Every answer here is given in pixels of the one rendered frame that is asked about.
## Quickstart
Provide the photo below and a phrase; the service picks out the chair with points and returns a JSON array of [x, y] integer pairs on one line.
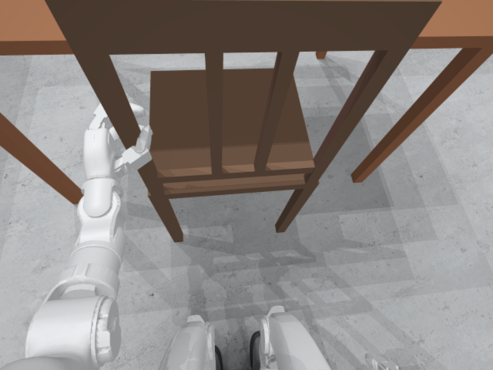
[[227, 131]]

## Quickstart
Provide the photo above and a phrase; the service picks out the left robot hand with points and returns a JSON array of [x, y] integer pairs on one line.
[[101, 146]]

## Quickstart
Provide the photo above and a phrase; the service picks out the robot shin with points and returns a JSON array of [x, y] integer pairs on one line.
[[265, 362], [212, 366]]

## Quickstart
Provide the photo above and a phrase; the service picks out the table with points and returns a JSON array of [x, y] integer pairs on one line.
[[27, 27]]

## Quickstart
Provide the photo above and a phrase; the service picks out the robot left upper arm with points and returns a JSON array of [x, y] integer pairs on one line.
[[73, 334]]

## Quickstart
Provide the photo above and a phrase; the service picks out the right robot shin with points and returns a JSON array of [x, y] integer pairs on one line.
[[265, 362]]

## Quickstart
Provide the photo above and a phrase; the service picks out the right robot hand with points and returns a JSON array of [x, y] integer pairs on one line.
[[379, 363]]

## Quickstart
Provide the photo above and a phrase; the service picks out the left robot shin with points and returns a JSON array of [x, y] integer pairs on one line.
[[212, 366]]

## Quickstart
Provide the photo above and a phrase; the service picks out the left robot forearm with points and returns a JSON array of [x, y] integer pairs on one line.
[[96, 258]]

